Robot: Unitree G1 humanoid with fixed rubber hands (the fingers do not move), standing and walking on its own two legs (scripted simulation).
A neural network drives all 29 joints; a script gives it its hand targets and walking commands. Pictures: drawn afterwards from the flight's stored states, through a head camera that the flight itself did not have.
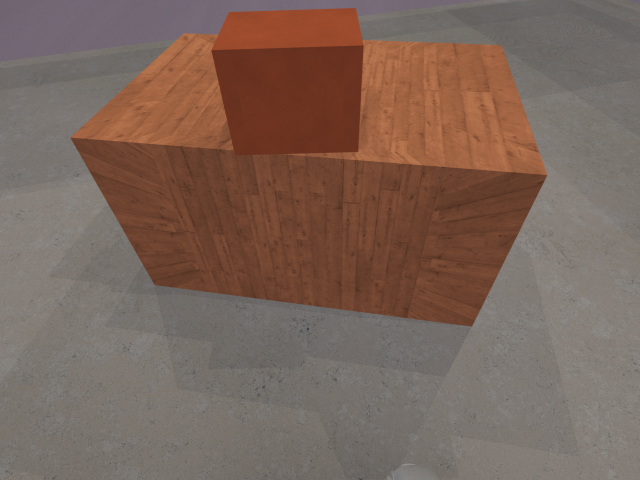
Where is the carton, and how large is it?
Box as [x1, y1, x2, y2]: [211, 8, 363, 154]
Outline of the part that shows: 355,8 247,11 228,13 211,50 235,154 357,151 363,45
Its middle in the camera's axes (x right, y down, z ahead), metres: -0.06 -0.39 +0.94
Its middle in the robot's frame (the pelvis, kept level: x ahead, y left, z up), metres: +0.98 +0.10 +0.05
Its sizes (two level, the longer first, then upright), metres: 0.302 0.226 0.248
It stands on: a pedestal, 0.65 m high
